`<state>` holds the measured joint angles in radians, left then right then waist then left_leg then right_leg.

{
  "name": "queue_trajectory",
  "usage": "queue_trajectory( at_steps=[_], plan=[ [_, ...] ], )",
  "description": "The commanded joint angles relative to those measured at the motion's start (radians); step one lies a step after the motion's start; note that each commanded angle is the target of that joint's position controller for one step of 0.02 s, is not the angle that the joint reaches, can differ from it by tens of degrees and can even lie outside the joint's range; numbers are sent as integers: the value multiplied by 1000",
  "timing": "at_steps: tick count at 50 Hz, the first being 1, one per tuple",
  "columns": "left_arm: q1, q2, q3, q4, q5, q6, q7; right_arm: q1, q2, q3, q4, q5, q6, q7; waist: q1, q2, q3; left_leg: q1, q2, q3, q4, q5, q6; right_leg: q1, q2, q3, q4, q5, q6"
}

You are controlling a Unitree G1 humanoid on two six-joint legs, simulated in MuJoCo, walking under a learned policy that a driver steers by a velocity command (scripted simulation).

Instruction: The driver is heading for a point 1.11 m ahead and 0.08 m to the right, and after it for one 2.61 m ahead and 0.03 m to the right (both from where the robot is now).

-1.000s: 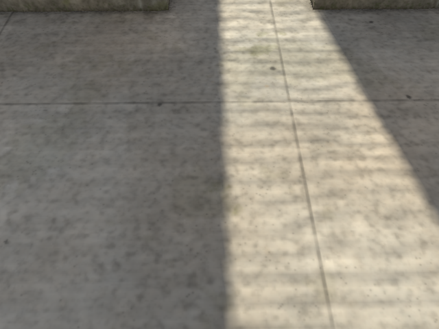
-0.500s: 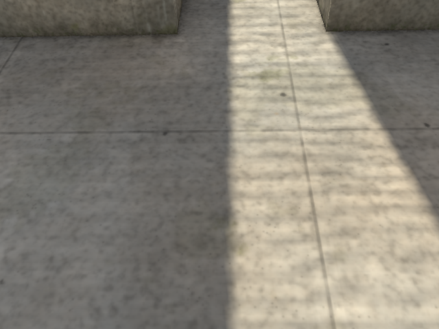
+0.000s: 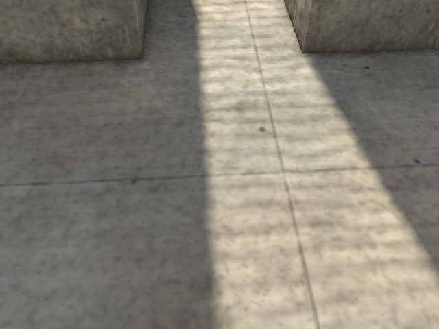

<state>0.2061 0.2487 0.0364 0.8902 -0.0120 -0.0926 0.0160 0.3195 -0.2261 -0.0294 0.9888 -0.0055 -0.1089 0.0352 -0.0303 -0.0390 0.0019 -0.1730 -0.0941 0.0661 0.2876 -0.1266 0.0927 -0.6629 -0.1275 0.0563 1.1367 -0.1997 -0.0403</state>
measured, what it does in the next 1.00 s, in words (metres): walks ahead: right foot, then left foot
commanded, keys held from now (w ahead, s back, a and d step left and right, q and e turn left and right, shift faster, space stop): w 1.00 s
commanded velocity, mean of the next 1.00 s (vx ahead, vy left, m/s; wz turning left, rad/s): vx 0.50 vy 0.00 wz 0.00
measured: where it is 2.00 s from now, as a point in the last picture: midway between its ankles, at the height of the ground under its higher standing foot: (228, 184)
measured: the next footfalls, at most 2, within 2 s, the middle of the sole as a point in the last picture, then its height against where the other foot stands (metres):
right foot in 0.30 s outside the picture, level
left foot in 0.86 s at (199, 289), level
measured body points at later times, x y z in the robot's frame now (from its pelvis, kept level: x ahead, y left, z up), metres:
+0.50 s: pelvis +0.28 -0.08 +0.00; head +0.29 -0.10 +0.45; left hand +0.33 +0.18 -0.12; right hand +0.37 -0.35 -0.14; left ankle +0.29 +0.08 -0.66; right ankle +0.29 -0.16 -0.74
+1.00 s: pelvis +0.55 -0.01 -0.01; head +0.58 +0.00 +0.44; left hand +0.59 +0.25 -0.15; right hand +0.66 -0.27 -0.13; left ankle +0.61 +0.07 -0.74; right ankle +0.47 -0.17 -0.65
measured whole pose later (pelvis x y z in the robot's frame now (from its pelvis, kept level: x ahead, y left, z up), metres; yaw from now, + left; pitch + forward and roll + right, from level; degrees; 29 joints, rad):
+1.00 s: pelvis +0.55 -0.01 -0.01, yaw +1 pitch +2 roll +0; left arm 0.29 0.26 0.05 0.96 -0.02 -0.10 0.00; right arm 0.18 -0.24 -0.05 0.91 0.00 -0.10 0.04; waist 0.00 -0.03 0.02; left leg -0.34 -0.03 0.06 0.45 -0.15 0.07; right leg -0.44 -0.06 0.03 1.19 -0.34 -0.05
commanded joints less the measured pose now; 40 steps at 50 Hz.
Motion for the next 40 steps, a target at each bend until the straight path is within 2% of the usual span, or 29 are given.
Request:
queue_trajectory(
  at_steps=[1, 5, 8, 10, 12, 13, 14, 15, 16, 17, 18, 19, 20, 21, 23, 25, 28, 32, 36, 38, 40],
  plan=[
    [34, 46, 13, -42, 12, 3, 7, -41, -132, -21, -55, 2, -18, -20, 47, 74, 55, -107, 279, -206, -204, 73, 171, -19, -42, 1, -143, 162, 27],
    [-129, 28, 6, -85, 3, -8, -6, 41, -160, -26, -38, 18, -5, -35, -13, 76, 54, -19, 264, -159, -187, 87, 126, 15, 5, -38, -433, 307, 35],
    [-217, 33, 2, -113, -8, -11, -23, 96, -169, -29, -15, 26, 6, -35, -46, 86, 72, 74, 295, -165, -153, 59, 121, 17, 25, -47, -533, 280, 35],
    [-250, 44, 3, -134, -10, -17, -37, 114, -170, -32, -4, 27, 17, -37, -48, 91, 81, 146, 328, -180, -114, 62, 112, 9, 33, -43, -582, 215, 15],
    [-225, 66, 10, -140, -10, -26, -47, 104, -182, -38, -3, 27, 28, -39, -20, 105, 66, 190, 352, -193, -57, 118, 96, 70, 50, -52, -623, 134, -13],
    [-167, 86, 20, -128, -9, -31, -48, 83, -189, -39, -7, 26, 33, -40, 19, 116, 35, 190, 343, -182, 9, 241, 82, 162, 76, -75, -644, 107, -31],
    [-33, 123, 43, -87, -8, -33, -45, 66, -175, -33, -13, 21, 39, -39, 86, 106, -42, 169, 293, -140, 167, 403, 59, 337, 109, -100, -665, 101, -56],
    [173, 198, 70, -37, 0, -35, -37, 56, -135, -16, -37, 6, 38, -39, 163, 44, -191, 15, 232, -82, 450, 347, 22, 638, 4, 17, -638, 124, -116],
    [297, 312, 98, -12, 14, -26, -35, 162, -15, 21, -54, 3, 14, -29, 140, -212, -331, -413, 57, -16, 853, -68, -58, 1037, -242, 458, -704, 20, -276],
    [310, 225, 74, -8, 12, -25, -39, 160, -65, 12, -36, 22, -13, -24, 150, -217, -391, -554, 48, -172, 1012, -420, -46, 1072, -285, 693, -834, -69, -307],
    [213, 165, 54, -25, 6, -27, -39, 63, -158, -12, -64, 48, -27, -20, 129, -146, -233, -636, 113, -182, 1063, -358, -24, 943, -251, 544, -841, -69, -247],
    [112, 128, 40, -49, 5, -25, -39, -2, -163, -15, -81, 48, -28, -24, 99, -72, -150, -611, 170, -153, 1029, -257, -18, 794, -208, 395, -860, 7, -211],
    [46, 96, 29, -60, 8, -23, -44, -35, -149, -19, -85, 34, -21, -31, 70, -19, -84, -570, 203, -138, 961, -188, -24, 661, -163, 296, -899, 76, -193],
    [18, 71, 21, -59, 14, -25, -48, -26, -134, -25, -83, 24, -6, -36, 37, -29, -52, -508, 231, -140, 901, -140, -28, 574, -122, 219, -935, 118, -172],
    [39, 73, 23, -36, 17, -30, -53, 10, -87, -21, -73, 20, 19, -38, 11, -42, -33, -447, 235, -123, 857, -96, -42, 499, -91, 146, -978, 203, -180],
    [76, 101, 31, -12, 18, -33, -45, -25, -88, -26, -89, 16, 29, -41, 6, -23, -8, -495, 239, -119, 794, -31, -57, 499, -86, 97, -997, 290, -190],
    [125, 113, 33, 11, 15, -23, -27, -145, -82, -28, -131, 9, 27, -40, 30, -15, 19, -567, 238, -114, 618, 103, -73, 539, -81, 55, -1011, 326, -181],
    [181, 130, 34, 36, 5, -16, -14, -288, -64, -21, -169, 16, 20, -28, 74, -19, 51, -524, 203, -79, 391, 241, -72, 565, -63, 8, -1032, 257, -156],
    [244, 135, 39, 76, -2, -1, -9, -392, -68, -16, -208, 25, 12, -9, 102, -21, 92, -551, 186, -77, 286, 205, -55, 686, -109, 13, -998, 244, -153],
    [245, 142, 45, 86, -5, 8, -4, -412, -76, -17, -226, 26, 4, 4, 93, -23, 95, -547, 179, -77, 253, 143, -33, 744, -136, 18, -957, 285, -144],
    [222, 156, 51, 85, -6, 17, -1, -368, -100, -26, -221, 26, -2, 10, 58, -40, 61, -443, 151, -53, 228, 71, -9, 766, -142, 12, -891, 427, -126]
  ],
)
